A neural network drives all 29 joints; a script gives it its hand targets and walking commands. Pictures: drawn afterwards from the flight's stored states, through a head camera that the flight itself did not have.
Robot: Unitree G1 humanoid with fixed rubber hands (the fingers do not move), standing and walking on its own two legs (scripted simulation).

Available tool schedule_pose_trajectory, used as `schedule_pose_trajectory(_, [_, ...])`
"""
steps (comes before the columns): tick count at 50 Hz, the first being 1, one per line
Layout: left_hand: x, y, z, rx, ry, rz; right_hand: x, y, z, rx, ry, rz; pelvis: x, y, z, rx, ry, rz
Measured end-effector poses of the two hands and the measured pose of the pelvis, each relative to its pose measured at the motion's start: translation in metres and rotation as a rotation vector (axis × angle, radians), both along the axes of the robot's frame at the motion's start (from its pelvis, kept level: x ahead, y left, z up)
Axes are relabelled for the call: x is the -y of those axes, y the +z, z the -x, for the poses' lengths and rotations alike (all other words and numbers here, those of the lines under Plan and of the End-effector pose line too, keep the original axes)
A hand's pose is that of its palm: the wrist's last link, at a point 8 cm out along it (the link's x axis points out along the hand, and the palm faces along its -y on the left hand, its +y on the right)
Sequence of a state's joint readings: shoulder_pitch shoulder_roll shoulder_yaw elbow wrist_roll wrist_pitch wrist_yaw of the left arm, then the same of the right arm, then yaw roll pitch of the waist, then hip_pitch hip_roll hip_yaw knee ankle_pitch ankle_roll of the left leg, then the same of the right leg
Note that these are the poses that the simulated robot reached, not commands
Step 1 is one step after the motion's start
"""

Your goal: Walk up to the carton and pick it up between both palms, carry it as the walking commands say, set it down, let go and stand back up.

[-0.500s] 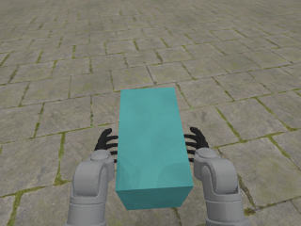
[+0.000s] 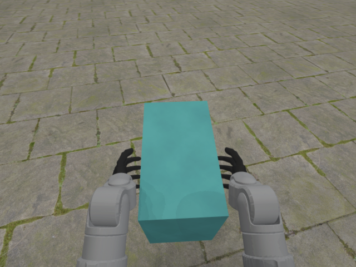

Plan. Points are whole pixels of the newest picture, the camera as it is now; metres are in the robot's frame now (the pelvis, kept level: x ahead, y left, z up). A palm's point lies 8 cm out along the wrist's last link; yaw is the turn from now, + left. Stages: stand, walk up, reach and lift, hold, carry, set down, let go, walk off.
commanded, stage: carry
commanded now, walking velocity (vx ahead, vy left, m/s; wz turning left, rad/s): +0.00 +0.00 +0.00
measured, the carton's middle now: (178, 172) +0.35 +0.00 +0.02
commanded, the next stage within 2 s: none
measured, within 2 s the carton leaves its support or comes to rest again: neither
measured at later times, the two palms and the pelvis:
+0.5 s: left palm (129, 193) +0.24 +0.10 +0.11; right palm (256, 195) +0.23 -0.15 +0.11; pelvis -0.04 -0.02 +0.01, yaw +0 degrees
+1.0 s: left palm (129, 199) +0.23 +0.10 +0.11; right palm (258, 198) +0.23 -0.15 +0.11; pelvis -0.05 -0.02 +0.01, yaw -1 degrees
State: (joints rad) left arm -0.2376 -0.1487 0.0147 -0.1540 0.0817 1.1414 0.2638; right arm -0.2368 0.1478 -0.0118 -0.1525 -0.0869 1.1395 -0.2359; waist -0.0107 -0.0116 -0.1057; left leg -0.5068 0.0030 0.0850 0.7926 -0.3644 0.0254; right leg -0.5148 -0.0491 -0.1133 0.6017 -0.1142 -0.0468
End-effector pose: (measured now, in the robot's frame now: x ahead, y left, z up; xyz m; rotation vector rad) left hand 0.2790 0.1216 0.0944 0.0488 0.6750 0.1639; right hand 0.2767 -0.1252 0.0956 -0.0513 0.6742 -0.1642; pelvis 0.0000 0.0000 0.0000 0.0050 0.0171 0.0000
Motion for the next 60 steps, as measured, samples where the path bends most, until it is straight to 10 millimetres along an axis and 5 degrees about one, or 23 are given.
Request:
schedule_pose_trajectory(8, [-0.009, 0.007, 0.010, -0.017, -0.009, 0.008, -0.010, 0.012, 0.011, -0.019, -0.002, 0.024, -0.008, 0.014, 0.005, -0.035, -0.004, 0.035])
schedule_pose_trajectory(16, [0.001, 0.024, 0.009, 0.046, 0.017, 0.018, 0.000, 0.028, 0.007, 0.043, 0.006, 0.018, 0.005, 0.018, 0.015, -0.081, -0.014, 0.034])
schedule_pose_trajectory(31, [0.028, 0.012, 0.051, -0.006, -0.030, -0.012, 0.027, 0.011, 0.056, -0.008, -0.015, 0.006, 0.024, 0.013, 0.043, -0.028, -0.002, 0.026])
schedule_pose_trajectory(60, [0.027, 0.010, 0.043, 0.006, -0.027, 0.000, 0.026, 0.011, 0.047, 0.000, -0.012, 0.017, 0.023, 0.013, 0.043, -0.040, -0.015, 0.018])
